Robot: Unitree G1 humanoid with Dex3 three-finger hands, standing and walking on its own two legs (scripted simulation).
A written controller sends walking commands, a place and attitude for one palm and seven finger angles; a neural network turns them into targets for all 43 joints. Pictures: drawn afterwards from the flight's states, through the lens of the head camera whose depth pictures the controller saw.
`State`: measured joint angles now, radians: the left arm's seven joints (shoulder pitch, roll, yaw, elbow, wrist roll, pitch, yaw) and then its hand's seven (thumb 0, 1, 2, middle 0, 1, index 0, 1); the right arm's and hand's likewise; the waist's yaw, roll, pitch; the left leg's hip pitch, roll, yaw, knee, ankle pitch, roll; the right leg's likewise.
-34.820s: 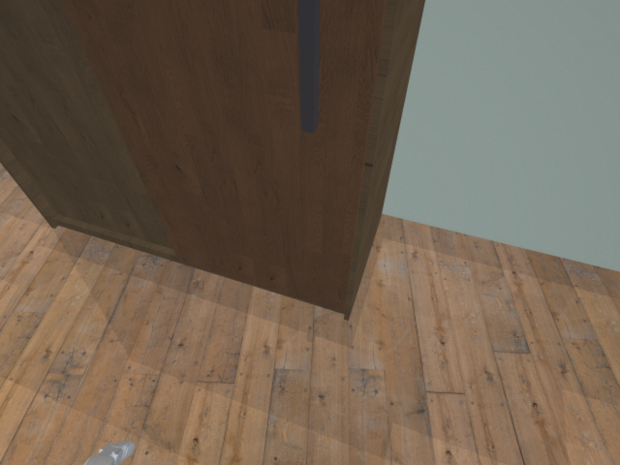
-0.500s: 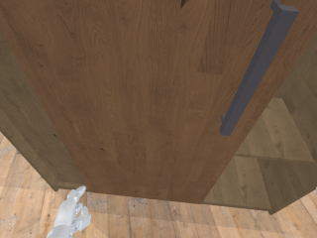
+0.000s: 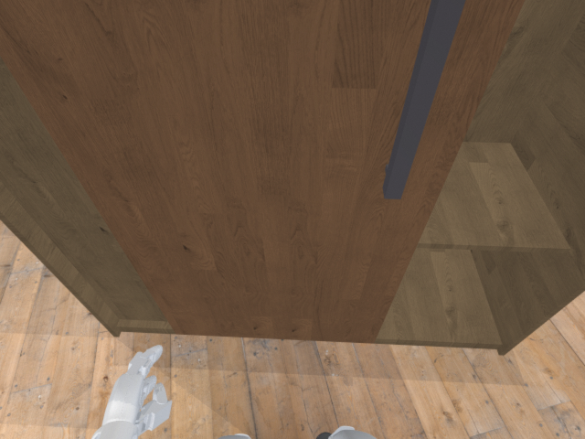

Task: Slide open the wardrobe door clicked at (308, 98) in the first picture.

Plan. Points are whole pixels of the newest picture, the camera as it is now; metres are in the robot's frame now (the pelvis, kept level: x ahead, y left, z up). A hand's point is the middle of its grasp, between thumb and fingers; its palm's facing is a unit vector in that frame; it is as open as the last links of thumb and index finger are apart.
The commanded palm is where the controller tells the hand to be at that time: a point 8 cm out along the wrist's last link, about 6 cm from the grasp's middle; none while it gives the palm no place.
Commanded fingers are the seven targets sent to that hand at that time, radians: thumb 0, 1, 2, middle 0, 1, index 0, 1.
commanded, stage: step back with the hand held close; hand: right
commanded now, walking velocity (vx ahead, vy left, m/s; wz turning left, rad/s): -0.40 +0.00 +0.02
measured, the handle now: (414, 94) +0.50 -0.14 +0.23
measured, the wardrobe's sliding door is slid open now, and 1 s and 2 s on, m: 0.43 0.43 0.43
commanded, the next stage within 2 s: stop stepping back and stand still in 0.32 s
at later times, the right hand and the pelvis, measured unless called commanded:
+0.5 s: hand out of the picture +0.10 -0.30 +0.17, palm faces +0.52 +0.77 -0.38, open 7.4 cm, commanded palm +0.03 -0.32 +0.19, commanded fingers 0.00 -0.90 -0.90 0.20 0.30 0.20 0.30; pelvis -0.10 -0.02 +0.00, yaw -3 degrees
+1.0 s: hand out of the picture +0.08 -0.28 +0.18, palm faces +0.41 +0.82 -0.41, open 7.4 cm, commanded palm +0.02 -0.32 +0.19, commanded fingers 0.00 -0.90 -0.90 0.20 0.30 0.20 0.30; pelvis -0.13 -0.03 +0.01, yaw +3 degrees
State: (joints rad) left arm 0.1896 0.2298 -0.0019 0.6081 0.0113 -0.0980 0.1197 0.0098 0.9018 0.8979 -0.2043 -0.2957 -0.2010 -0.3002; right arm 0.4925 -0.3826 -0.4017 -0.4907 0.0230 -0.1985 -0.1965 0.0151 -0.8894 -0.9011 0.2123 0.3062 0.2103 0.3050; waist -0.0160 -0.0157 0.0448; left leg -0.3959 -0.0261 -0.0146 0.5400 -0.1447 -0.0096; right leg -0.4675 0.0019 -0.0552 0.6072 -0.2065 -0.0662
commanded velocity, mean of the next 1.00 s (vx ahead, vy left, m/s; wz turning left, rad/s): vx -0.06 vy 0.03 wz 0.04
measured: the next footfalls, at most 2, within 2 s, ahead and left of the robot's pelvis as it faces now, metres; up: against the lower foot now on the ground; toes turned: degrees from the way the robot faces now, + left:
right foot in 0.34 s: -0.06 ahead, -0.14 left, +0.00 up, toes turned +1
left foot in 0.58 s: -0.13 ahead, +0.07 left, +0.00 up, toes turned +3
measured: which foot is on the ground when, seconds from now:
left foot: down 0.00-0.34, up 0.36-0.56, down 0.58-1.00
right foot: down 0.00-0.20, up 0.22-0.32, down 0.34-1.00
